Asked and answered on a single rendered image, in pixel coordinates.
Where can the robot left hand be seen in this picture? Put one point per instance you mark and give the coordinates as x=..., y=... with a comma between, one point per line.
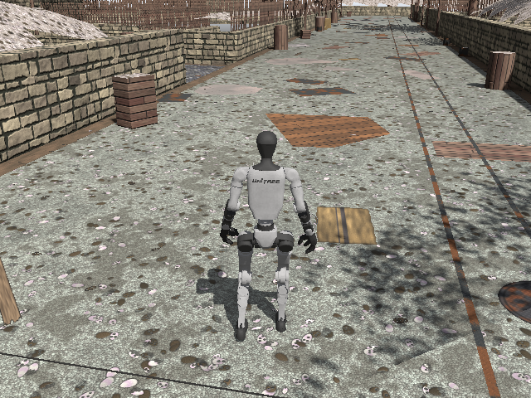
x=231, y=232

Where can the left robot foot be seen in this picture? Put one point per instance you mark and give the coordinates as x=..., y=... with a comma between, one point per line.
x=241, y=332

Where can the left robot thigh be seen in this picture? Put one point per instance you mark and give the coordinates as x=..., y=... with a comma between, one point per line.
x=245, y=245

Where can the left robot forearm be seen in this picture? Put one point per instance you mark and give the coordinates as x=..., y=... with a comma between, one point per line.
x=227, y=218

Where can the robot right hand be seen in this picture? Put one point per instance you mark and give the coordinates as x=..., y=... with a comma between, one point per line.
x=310, y=240

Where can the robot right upper arm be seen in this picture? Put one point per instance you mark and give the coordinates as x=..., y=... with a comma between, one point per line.
x=296, y=189

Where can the right robot forearm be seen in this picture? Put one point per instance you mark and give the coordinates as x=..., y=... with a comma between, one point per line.
x=306, y=221

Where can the robot left upper arm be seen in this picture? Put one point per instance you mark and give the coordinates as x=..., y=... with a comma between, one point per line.
x=239, y=176

